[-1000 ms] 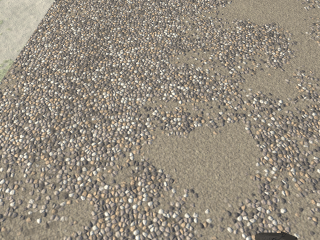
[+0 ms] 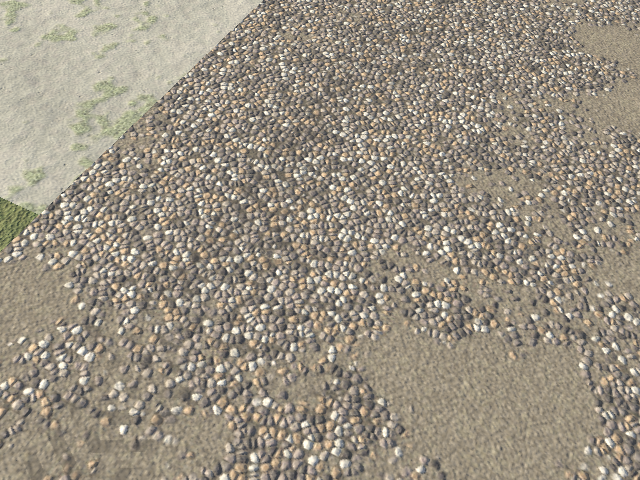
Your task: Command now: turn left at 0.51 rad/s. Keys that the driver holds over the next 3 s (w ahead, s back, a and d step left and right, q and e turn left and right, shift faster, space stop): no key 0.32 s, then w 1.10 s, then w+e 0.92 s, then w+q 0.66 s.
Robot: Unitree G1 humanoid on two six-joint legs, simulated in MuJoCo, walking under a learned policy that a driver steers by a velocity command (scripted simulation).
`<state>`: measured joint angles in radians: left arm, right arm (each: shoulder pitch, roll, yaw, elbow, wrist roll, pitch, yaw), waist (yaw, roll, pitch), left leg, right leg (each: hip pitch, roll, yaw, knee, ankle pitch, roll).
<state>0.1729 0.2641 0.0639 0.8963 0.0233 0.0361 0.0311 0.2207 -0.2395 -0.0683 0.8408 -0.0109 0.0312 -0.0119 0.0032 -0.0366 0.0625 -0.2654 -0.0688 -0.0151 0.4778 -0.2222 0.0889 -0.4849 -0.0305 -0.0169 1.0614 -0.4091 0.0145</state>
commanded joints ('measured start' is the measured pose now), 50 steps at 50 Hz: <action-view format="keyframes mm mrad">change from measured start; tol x32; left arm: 1 42 75 17 -45 1 -3 -7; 50 -11 16 -1 -19 17 -76 -79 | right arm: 1 16 -139 -30 -62 6 -18 -2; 33 -164 -50 14 -32 -19 -68 51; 40 360 -271 -54 117 -22 -105 14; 50 234 -69 17 132 2 -139 13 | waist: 1 8 104 -116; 50 -12 100 24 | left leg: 1 164 242 -263 -165 431 144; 18 -50 171 -337 -166 -171 65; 25 -337 57 -3 444 -94 -59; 37 146 40 110 -25 -13 -35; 41 367 445 -562 -335 -525 127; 50 270 263 -103 -357 324 96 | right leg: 1 -79 4 40 28 60 6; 17 348 64 6 -653 105 -54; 22 343 -302 510 -1016 -338 -258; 36 266 -190 202 -859 79 -213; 41 -243 4 60 62 -52 -132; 50 -256 -72 -23 -58 277 -48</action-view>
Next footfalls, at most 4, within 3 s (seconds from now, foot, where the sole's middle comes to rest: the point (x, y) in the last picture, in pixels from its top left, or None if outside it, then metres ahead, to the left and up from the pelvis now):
0.38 right None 0.03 -0.11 -0.78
0.76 left None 0.16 0.14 -0.78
1.28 right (306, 447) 0.52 0.01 -0.78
1.82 left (226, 320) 0.81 0.21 -0.78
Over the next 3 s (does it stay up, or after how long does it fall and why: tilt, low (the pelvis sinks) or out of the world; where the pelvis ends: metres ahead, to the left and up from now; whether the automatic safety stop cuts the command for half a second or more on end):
stays up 1.22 -0.07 -0.02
